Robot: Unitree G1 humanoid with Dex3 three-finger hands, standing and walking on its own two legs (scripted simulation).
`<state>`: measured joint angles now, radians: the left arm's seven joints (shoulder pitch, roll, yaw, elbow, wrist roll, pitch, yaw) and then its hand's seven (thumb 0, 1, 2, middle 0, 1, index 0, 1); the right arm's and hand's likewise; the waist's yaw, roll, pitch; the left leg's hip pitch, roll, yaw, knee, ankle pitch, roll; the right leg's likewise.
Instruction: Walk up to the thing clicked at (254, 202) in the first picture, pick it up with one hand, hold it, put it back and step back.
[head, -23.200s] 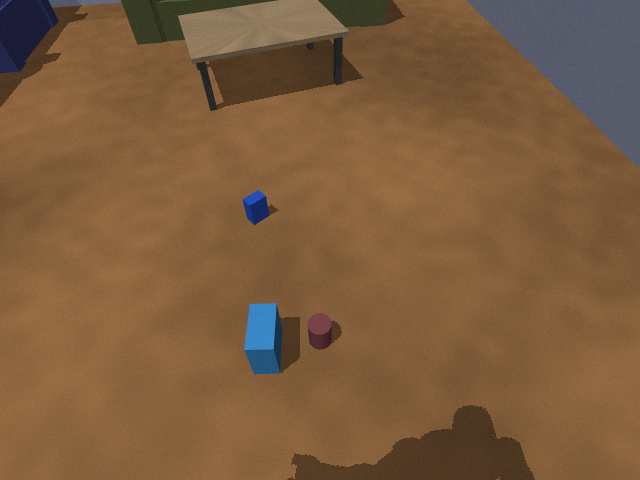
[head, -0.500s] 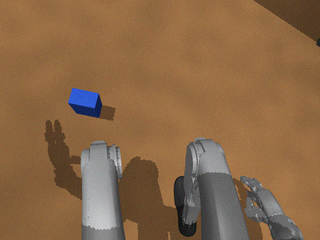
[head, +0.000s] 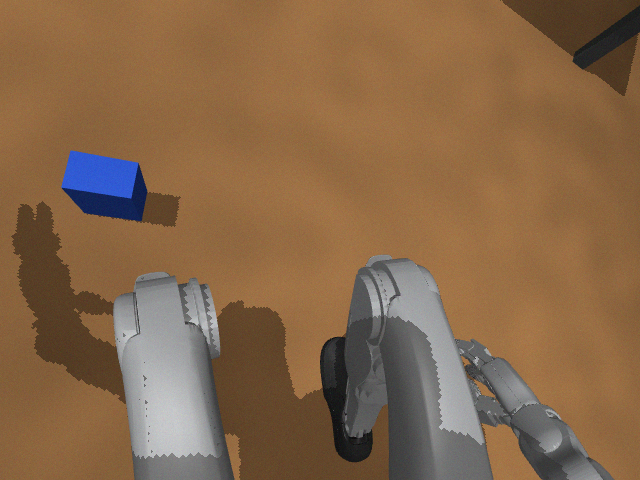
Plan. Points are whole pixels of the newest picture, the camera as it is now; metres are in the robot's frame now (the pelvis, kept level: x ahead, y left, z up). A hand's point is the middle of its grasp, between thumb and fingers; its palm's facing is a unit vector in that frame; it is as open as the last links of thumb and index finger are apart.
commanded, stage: approach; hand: left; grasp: from the side
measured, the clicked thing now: (109, 189) +0.48 +0.26 -0.26
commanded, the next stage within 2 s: close in in 0.06 s
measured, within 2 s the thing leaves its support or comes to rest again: neither
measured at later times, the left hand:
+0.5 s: hand (54, 205) +0.43 +0.31 -0.19, palm faces +0.28 -0.96 +0.03, open 17.6 cm
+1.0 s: hand (96, 203) +0.44 +0.27 -0.20, palm faces +0.29 -0.96 +0.01, open 17.1 cm
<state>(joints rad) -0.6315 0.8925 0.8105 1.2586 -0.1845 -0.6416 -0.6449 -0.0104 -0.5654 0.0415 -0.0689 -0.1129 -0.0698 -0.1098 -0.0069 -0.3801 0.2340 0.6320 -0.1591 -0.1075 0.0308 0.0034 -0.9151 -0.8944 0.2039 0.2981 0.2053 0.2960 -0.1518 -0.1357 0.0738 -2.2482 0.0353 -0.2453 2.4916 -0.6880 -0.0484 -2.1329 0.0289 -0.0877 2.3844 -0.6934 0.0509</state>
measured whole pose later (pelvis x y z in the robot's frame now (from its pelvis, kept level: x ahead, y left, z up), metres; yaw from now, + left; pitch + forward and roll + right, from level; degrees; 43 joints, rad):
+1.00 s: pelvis -0.01 +0.02 -0.04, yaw -6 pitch +12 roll -17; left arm -0.65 0.83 0.58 1.47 -0.08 -1.09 -0.06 -0.01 -0.48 0.14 -0.03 -0.10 -0.04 -0.09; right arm -0.16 -0.38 0.51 0.55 -0.38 0.05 0.14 0.00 -0.93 -0.90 0.20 0.30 0.21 0.30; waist -0.27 -0.27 0.30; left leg -2.22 0.03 -0.41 2.68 -0.71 -0.04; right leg -2.06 0.09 -0.19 2.44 -0.65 0.08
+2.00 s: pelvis -0.01 +0.02 -0.03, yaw -8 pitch +11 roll -19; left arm -0.68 0.90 0.53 1.52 -0.05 -1.14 0.03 0.00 -0.03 0.43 -0.38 -0.41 -0.41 -0.41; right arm -0.22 -0.37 0.56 0.53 -0.40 0.07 0.13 0.00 -0.89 -0.89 0.20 0.30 0.21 0.30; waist -0.27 -0.31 0.32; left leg -2.21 0.04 -0.45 2.68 -0.73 -0.03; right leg -2.03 0.10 -0.23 2.41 -0.64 0.08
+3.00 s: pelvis -0.02 +0.03 -0.03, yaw -9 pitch +10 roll -20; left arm -0.69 0.91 0.54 1.48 -0.05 -1.11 0.01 0.00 -0.44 0.82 -0.84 -1.19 -0.97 -1.23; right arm -0.21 -0.37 0.57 0.51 -0.40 0.08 0.13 0.00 -0.92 -0.90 0.20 0.30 0.21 0.30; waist -0.27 -0.31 0.33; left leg -2.21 0.04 -0.45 2.68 -0.72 -0.01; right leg -2.01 0.10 -0.23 2.39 -0.63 0.08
